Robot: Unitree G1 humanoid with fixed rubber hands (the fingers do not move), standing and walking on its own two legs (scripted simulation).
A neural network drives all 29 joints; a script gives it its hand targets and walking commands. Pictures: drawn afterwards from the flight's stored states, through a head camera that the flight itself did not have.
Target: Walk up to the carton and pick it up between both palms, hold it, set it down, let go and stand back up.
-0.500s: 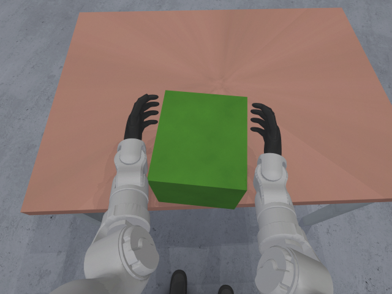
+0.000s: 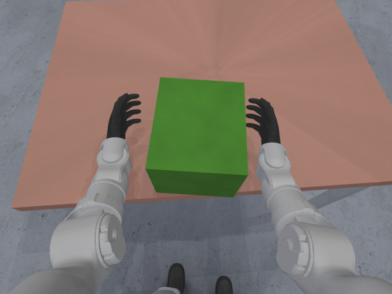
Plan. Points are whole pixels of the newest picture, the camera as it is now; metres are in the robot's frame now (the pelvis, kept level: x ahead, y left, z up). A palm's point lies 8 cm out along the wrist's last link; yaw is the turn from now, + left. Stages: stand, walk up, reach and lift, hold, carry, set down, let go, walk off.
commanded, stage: set down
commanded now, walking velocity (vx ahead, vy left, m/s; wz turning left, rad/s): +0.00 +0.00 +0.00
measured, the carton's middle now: (198, 139) +0.43 +0.04 -0.05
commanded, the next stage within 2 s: none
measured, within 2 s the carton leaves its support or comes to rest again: neither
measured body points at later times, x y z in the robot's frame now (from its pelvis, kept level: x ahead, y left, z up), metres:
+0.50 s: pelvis -0.01 +0.00 +0.00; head +0.08 +0.02 +0.44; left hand +0.45 +0.21 +0.06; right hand +0.46 -0.14 +0.07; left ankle +0.03 +0.09 -0.74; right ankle -0.01 -0.12 -0.74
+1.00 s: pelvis -0.01 -0.01 +0.01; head +0.02 +0.01 +0.46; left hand +0.42 +0.22 +0.10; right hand +0.43 -0.16 +0.11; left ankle +0.03 +0.09 -0.74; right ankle -0.01 -0.12 -0.74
